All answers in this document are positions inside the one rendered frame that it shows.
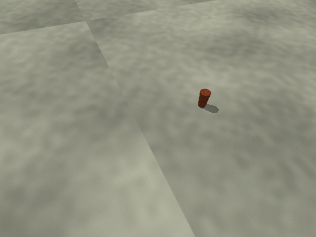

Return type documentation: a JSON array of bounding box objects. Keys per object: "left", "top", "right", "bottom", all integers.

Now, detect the cup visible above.
[{"left": 198, "top": 89, "right": 211, "bottom": 108}]

